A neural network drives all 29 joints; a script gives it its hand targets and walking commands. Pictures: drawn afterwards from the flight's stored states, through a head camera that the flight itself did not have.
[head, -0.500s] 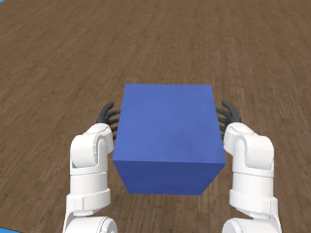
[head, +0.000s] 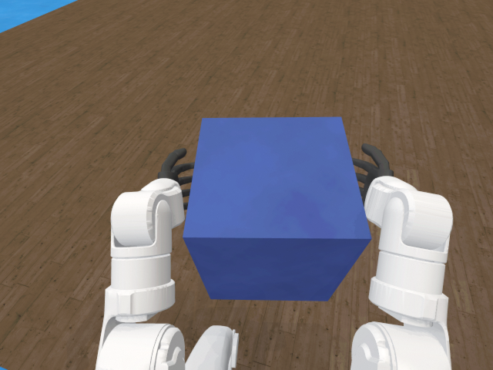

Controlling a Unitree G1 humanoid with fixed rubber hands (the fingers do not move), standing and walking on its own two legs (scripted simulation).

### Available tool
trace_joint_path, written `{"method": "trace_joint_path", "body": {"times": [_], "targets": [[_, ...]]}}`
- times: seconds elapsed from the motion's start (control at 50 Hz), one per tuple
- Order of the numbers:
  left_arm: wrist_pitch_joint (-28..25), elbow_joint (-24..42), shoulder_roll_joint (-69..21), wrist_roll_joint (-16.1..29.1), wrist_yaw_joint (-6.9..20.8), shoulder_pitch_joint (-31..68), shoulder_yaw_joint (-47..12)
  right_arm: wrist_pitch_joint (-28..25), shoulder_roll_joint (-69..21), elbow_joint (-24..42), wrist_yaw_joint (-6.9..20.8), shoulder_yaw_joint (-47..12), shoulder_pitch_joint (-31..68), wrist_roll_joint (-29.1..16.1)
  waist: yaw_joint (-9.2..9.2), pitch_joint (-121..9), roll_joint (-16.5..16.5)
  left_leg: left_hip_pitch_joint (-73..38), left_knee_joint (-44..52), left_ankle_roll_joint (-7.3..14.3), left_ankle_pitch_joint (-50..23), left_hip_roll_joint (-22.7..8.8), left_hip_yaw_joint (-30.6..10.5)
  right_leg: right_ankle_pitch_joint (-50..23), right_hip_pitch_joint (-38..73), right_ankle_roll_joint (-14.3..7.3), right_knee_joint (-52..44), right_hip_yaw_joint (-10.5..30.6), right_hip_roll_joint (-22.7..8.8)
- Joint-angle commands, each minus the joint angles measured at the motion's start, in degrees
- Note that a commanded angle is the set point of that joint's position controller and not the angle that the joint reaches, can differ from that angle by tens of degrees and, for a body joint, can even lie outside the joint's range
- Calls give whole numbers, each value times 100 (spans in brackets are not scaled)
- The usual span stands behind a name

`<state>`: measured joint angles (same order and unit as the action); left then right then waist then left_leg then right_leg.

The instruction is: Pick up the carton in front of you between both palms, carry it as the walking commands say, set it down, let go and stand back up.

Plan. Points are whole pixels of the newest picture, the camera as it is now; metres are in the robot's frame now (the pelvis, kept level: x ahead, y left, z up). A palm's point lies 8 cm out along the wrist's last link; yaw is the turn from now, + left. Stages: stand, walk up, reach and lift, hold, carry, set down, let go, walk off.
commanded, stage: carry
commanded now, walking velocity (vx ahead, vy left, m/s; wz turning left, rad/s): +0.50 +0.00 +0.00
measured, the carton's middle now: (269, 216) +0.36 +0.03 +0.09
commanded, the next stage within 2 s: none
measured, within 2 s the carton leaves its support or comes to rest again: neither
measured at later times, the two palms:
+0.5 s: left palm (197, 29) +0.62 +0.20 +0.28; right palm (368, 33) +0.60 -0.10 +0.29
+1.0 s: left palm (220, 25) +0.84 +0.21 +0.22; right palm (341, 24) +0.87 -0.09 +0.22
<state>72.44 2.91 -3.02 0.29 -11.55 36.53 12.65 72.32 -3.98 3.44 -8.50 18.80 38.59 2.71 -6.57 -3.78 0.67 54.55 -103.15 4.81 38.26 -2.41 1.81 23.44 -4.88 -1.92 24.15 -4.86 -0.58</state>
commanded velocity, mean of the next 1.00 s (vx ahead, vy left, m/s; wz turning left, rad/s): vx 0.50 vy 0.00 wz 0.00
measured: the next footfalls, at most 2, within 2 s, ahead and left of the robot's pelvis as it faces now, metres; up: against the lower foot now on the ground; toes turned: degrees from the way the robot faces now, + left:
left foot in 0.14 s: +0.29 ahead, +0.14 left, +0.11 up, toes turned +6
right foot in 0.74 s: +0.53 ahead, -0.04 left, +0.11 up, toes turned -4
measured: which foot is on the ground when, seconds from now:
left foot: up 0.00-0.12, down 0.14-0.76, up 0.78-1.00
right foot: down 0.00-0.16, up 0.18-0.72, down 0.74-1.00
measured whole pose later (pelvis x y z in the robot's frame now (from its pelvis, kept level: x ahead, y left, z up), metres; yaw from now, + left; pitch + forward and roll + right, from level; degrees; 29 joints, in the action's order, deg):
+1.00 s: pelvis +0.50 +0.04 +0.12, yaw +2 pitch +5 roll +1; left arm 66.6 -2.7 -5.8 -3.3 -9.3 34.4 17.2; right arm 67.0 -5.5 -2.9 -8.6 18.7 36.8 4.2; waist -1.7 -0.7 -0.4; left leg 37.5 -54.9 0.4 18.5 -3.0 2.2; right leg 13.6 -16.6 -4.1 24.8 -6.7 0.4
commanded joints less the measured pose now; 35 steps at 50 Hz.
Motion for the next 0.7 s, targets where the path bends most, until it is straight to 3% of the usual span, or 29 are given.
{"method": "trace_joint_path", "body": {"times": [0.0, 0.02, 0.04, 0.06, 0.08, 0.1, 0.12, 0.14, 0.16, 0.18, 0.2, 0.22, 0.26, 0.3, 0.34, 0.36, 0.4, 0.44, 0.5, 0.6, 0.64, 0.68], "targets": [[-249, 980, -5036, 2302, 861, 5160, -3752, -94, -4308, -162, 254, -3209, 3427, -960, 319, -527, 169, 1476, 576, -67, -572, -442, 272, -494, 594, -1018, -1497, 1320, -1449], [-269, 937, -5072, 2320, 869, 5068, -3705, -102, -4334, -137, 245, -3250, 3404, -967, 445, -570, 200, 333, 1811, -62, -732, -524, 448, -986, -200, -1014, -1981, 932, -1290], [-281, 913, -5080, 2285, 870, 5041, -3695, -129, -4330, -43, 238, -3325, 3495, -997, 463, -608, 214, -922, 2807, -74, -969, -347, 822, -1777, -887, -991, -2179, 440, -1099], [-274, 864, -5036, 2240, 861, 5041, -3593, -141, -4418, -36, 230, -3397, 3518, -1027, 616, -973, 632, -1979, 3160, 81, -1615, -120, 1069, -4111, -995, -898, -1745, 131, -1091], [-244, 786, -4994, 2145, 855, 4811, -3484, -160, -4446, 1, 228, -3500, 3489, -1115, 853, -1499, 1110, -2477, 3506, 203, -1609, 242, 1215, -6635, -448, -790, -930, -191, -1071], [-231, 758, -4987, 2012, 848, 4615, -3405, -176, -4474, 114, 241, -3623, 3468, -1231, 1223, -2160, 1435, -3197, 3956, 250, -1659, 601, 1334, -8345, 65, -632, 266, -256, -1075], [-232, 787, -4925, 1859, 830, 4551, -3339, -203, -4598, 317, 269, -3790, 3526, -1398, 1778, -2814, 1170, -4223, 5197, 136, -1988, 885, 1289, -8532, 271, -392, 1940, -412, -977], [-250, 842, -4859, 1662, 799, 4429, -3256, -222, -4747, 547, 323, -3955, 3649, -1588, 2034, -3276, 399, -5654, 6124, 119, -1913, 817, 347, -5742, -690, -239, 3621, 76, -676], [-281, 884, -4795, 1360, 776, 3957, -3078, -275, -4780, 711, 364, -4143, 3692, -1881, 1480, -3975, -2249, -6544, 7849, 1061, -2638, -1476, -4199, -133, -2481, 203, 6018, 263, 624], [-279, 797, -4439, 1132, 707, 4063, -2913, -286, -5061, 843, 455, -4372, 3871, -2205, 1374, -4331, -1706, -6592, 7973, 1320, -3488, -1475, -4918, -384, -2604, -62, 7278, 1643, 760], [-272, 779, -4514, 996, 657, 3843, -2791, -322, -5154, 1155, 523, -4556, 4239, -2458, 1144, -4073, -1113, -6310, 7438, 1350, -3559, -1413, -4240, -483, -2940, -235, 7784, 1558, 560], [-298, 893, -4486, 875, 625, 3837, -2715, -370, -5348, 1375, 587, -4713, 4546, -2683, 1086, -3648, -588, -5918, 7271, 1185, -3607, -1340, -3675, -494, -3233, -310, 7614, 1279, 292], [-334, 1044, -4437, 712, 608, 3990, -2722, -430, -5493, 1547, 671, -4869, 4895, -2922, 998, -3054, -652, -5686, 7359, 1014, -3528, -1214, -3022, -303, -3746, -303, 7375, 1121, 74], [-356, 1123, -4335, 704, 609, 3974, -2857, -427, -5434, 1510, 699, -4863, 4782, -2940, 1185, -2842, -366, -6053, 7470, 1005, -3588, -1129, -2691, -91, -4224, -325, 6831, 956, 26], [-348, 1153, -4200, 713, 606, 3819, -2899, -376, -5228, 1413, 680, -4774, 4538, -2845, 1231, -2729, -77, -6167, 7637, 1068, -4060, -1244, -2311, 603, -4163, -291, 5457, 826, -42], [-310, 1135, -4131, 701, 602, 3747, -2902, -327, -5138, 1352, 667, -4727, 4426, -2795, 1253, -2729, -58, -6238, 7614, 1088, -4592, -1272, -2091, 454, -4103, -323, 4854, 709, -74], [-180, 930, -3966, 676, 588, 3554, -2921, -194, -4882, 1040, 650, -4546, 4101, -2609, 1234, -2685, -348, -6375, 7709, 1137, -5007, -1293, -1774, -20, -4206, -306, 4153, 545, -75], [-28, 695, -3846, 633, 588, 3507, -2881, -50, -4656, 641, 643, -4288, 3905, -2417, 1141, -2582, -488, -6315, 7866, 1130, -5080, -1272, -1433, -611, -4121, -251, 3471, 458, -150], [154, 403, -3833, 692, 607, 3796, -2830, 131, -4444, 85, 654, -3847, 3839, -2159, 1116, -2174, -713, -5969, 8103, 946, -4929, -1096, -925, -1213, -3863, -181, 2624, 215, -185], [332, -240, -4136, 987, 648, 4378, -2697, 302, -4313, -662, 574, -3261, 3976, -1792, 1143, -1444, -860, -5815, 8222, 725, -4725, -925, -581, -1404, -3619, -121, 1636, -186, -74], [351, -544, -4310, 1071, 669, 4503, -2602, 315, -4341, -890, 537, -3070, 4014, -1654, 1064, -1299, -949, -5767, 8056, 575, -5033, -910, -443, -1299, -3324, -191, 1277, -325, 10], [327, -854, -4514, 1135, 685, 4532, -2496, 307, -4437, -1090, 511, -2946, 4080, -1561, 780, -1443, -966, -5451, 7327, 306, -6117, -788, -17, -1201, -2276, -314, 682, -661, 349]]}}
